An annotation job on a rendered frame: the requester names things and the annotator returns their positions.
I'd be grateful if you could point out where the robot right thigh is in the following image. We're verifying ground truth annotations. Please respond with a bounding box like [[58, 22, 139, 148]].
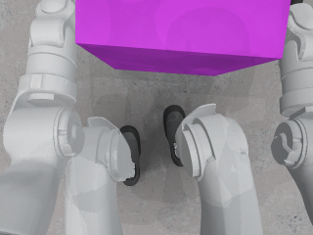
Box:
[[179, 114, 263, 235]]

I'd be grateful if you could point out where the robot right upper arm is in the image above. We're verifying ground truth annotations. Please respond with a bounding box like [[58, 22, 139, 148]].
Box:
[[271, 117, 313, 226]]

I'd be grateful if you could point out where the carton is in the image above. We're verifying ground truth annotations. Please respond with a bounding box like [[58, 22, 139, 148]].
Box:
[[75, 0, 291, 76]]

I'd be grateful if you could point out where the robot left upper arm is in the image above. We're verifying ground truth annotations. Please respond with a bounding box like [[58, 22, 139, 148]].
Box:
[[0, 107, 85, 235]]

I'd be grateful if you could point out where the right robot forearm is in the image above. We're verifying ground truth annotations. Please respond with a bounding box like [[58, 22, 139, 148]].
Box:
[[278, 3, 313, 119]]

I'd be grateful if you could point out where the left robot forearm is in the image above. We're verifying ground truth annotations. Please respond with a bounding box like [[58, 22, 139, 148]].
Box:
[[3, 0, 78, 153]]

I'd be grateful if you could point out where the right robot foot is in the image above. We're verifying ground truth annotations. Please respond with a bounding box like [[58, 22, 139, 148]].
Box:
[[163, 105, 186, 166]]

